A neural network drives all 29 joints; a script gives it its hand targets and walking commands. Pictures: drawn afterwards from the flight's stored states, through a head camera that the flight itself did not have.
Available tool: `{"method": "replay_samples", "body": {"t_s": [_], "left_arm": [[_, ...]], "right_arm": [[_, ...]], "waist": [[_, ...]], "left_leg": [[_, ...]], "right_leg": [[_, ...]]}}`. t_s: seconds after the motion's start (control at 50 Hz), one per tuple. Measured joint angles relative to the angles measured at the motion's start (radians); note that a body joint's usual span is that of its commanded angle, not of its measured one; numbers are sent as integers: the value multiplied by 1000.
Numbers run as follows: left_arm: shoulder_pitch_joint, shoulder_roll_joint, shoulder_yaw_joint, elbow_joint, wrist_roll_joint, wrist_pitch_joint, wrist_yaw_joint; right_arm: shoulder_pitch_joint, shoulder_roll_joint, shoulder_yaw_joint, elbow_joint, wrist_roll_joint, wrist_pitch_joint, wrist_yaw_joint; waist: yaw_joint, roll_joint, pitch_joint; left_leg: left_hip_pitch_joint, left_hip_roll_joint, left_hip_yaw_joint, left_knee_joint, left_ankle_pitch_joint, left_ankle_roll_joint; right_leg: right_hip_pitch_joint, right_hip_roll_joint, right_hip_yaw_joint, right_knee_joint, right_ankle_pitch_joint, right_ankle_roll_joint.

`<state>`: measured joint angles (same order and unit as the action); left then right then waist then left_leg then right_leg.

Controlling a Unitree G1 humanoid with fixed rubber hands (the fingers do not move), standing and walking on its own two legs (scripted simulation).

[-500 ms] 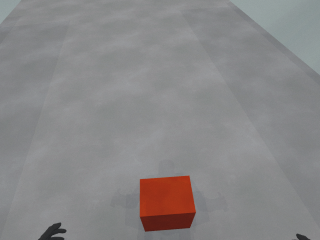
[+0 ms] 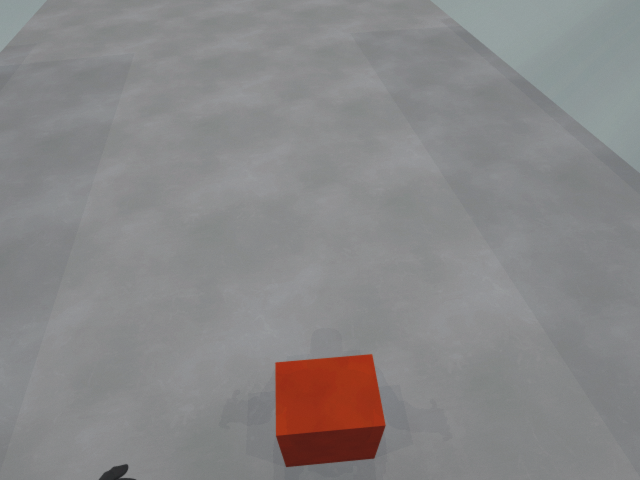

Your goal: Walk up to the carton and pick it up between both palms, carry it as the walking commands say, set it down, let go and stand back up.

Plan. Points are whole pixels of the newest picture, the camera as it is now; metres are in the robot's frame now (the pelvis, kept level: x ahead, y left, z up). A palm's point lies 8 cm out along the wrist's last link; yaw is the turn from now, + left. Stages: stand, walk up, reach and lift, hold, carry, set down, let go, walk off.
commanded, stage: walk up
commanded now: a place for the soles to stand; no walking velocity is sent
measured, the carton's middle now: (327, 412) +0.43 +0.03 -0.63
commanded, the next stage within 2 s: reach and lift in 0.76 s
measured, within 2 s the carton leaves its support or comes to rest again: neither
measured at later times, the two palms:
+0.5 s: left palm out of the picture +0.13 +0.31 -0.09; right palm out of the picture +0.12 -0.32 -0.10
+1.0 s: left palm (112, 478) +0.17 +0.30 -0.10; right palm out of the picture +0.17 -0.28 -0.10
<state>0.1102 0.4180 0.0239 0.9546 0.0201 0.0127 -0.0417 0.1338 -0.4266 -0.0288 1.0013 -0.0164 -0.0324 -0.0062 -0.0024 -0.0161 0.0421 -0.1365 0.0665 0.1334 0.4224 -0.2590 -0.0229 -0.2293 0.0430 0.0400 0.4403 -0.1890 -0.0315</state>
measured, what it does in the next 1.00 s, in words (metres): stands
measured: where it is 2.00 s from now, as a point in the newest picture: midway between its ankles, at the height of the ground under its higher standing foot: outside the picture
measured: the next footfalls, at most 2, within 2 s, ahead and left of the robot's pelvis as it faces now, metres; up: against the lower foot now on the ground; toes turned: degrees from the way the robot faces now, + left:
none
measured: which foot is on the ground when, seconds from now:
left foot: down 0.00-1.00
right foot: down 0.00-1.00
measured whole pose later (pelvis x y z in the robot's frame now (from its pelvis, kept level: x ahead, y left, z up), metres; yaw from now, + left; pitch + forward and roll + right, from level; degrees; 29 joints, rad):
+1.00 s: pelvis -0.01 +0.01 -0.01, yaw +5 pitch +1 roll +0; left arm -0.01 0.33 0.13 0.60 0.11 0.20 -0.10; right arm 0.05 -0.33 -0.16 0.57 -0.07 0.20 0.04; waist -0.04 -0.01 0.23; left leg -0.26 0.02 0.03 0.52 -0.28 -0.01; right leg -0.31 -0.01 -0.03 0.53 -0.23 -0.01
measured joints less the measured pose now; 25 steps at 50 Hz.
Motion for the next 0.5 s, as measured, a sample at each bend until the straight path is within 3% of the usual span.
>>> {"method": "replay_samples", "body": {"t_s": [0.5], "left_arm": [[-41, -18, -5, 48, -11, -4, 17]], "right_arm": [[-52, 27, 8, 10, 5, 14, -1]], "waist": [[-4, 19, 13]], "left_leg": [[53, 4, -4, -48, 6, -10]], "right_leg": [[48, 4, -4, -37, -1, -4]]}}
